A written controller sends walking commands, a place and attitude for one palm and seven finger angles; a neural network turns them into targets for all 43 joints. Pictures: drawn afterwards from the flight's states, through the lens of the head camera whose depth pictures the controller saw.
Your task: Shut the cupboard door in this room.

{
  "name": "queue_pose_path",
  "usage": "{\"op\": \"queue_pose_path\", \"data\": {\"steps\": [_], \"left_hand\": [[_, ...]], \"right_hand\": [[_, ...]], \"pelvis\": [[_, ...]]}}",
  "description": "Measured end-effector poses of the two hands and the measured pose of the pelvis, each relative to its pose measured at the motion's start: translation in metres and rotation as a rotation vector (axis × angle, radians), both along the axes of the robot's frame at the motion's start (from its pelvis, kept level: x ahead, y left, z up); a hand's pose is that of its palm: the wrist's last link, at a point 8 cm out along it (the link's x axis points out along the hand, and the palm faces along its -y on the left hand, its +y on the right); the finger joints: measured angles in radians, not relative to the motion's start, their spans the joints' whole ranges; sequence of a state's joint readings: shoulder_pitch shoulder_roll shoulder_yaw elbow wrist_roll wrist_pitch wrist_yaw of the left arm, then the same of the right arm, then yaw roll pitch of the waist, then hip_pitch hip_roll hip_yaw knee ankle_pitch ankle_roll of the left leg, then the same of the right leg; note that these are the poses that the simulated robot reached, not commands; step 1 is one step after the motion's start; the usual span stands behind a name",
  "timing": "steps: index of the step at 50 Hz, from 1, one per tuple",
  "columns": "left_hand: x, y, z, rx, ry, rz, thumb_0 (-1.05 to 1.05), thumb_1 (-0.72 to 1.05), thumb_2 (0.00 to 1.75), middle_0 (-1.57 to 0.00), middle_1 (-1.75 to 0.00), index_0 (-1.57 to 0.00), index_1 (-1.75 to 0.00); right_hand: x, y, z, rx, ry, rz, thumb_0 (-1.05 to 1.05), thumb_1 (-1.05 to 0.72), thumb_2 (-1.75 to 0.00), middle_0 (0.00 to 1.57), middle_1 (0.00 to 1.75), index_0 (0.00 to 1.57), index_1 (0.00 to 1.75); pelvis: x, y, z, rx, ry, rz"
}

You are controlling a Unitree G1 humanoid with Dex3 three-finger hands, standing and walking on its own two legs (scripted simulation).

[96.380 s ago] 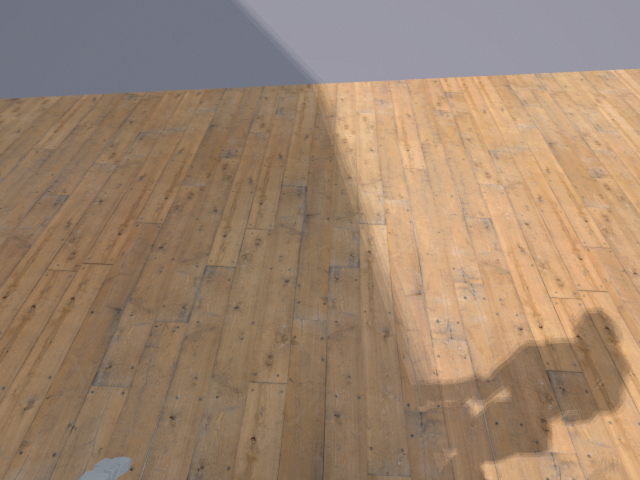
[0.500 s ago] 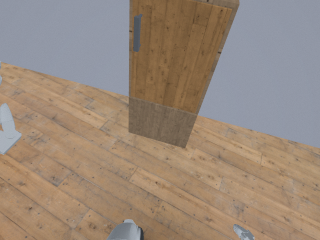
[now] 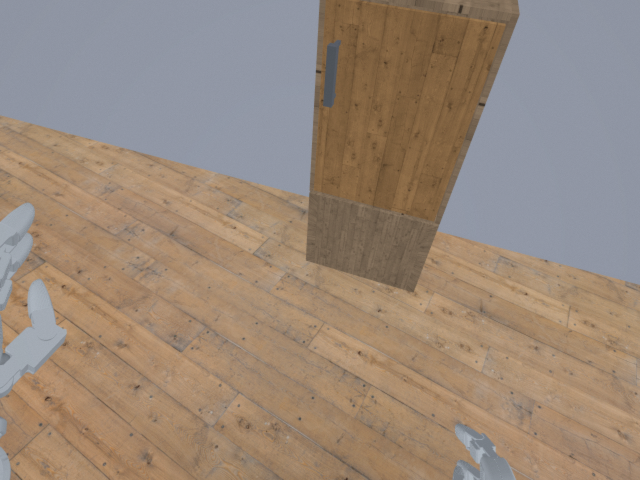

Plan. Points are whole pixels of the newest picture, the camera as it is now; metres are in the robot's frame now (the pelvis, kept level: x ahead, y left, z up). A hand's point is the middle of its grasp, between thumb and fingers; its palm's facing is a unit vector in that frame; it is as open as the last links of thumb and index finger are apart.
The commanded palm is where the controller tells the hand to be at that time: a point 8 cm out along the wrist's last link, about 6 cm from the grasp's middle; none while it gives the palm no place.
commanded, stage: stop stepping back and stand still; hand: left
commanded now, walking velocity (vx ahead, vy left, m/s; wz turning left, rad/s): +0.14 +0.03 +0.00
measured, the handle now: (333, 73) +1.07 +0.01 +0.07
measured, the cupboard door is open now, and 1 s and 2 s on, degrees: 0 0 0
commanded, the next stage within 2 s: let the arm hang, fingers relaxed in 0.24 s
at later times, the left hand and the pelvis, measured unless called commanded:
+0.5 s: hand (145, 414) +0.22 +0.24 -0.06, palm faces +0.06 -0.95 -0.32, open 7.4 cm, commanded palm none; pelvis +0.02 +0.04 +0.00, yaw +2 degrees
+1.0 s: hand out of the picture +0.06 +0.23 -0.16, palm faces +0.02 -0.97 -0.25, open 7.3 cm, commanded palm none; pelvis +0.04 +0.04 +0.01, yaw +1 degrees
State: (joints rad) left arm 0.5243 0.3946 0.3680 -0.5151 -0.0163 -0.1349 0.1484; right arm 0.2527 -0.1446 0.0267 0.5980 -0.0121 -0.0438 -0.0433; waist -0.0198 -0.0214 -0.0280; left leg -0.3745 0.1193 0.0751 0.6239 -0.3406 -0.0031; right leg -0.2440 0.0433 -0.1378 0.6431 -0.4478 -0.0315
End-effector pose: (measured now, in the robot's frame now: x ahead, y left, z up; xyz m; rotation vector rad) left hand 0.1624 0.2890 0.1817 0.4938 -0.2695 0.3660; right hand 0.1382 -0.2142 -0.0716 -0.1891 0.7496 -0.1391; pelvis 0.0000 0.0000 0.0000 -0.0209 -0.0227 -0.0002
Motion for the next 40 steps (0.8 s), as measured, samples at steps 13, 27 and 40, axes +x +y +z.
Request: {"op": "queue_pose_path", "data": {"steps": [13,27,40], "left_hand": [[-0.011,0.034,0.023,0.062,-0.057,0.149,0.01,0.88,0.90,-0.21,-0.30,-0.21,-0.30],[0.015,-0.032,-0.257,-0.393,1.084,-0.038,0.01,0.90,0.90,-0.20,-0.30,-0.19,-0.30],[-0.071,-0.037,-0.306,-0.519,1.387,0.128,-0.06,0.95,0.90,-0.21,-0.30,-0.21,-0.30]], "right_hand": [[0.002,-0.020,-0.010,-0.065,0.067,-0.026,0.02,-0.91,-0.90,0.20,0.30,0.20,0.30],[-0.002,0.011,-0.037,-0.006,0.207,0.047,0.01,-0.91,-0.90,0.20,0.30,0.20,0.30],[-0.085,0.013,-0.060,0.034,0.582,-0.039,0.01,-0.91,-0.90,0.20,0.30,0.20,0.30]], "pelvis": [[0.008,0.010,0.005,0.029,0.022,0.008],[0.017,0.032,-0.002,0.029,0.020,0.021],[0.032,0.026,0.007,0.014,0.013,0.043]]}}
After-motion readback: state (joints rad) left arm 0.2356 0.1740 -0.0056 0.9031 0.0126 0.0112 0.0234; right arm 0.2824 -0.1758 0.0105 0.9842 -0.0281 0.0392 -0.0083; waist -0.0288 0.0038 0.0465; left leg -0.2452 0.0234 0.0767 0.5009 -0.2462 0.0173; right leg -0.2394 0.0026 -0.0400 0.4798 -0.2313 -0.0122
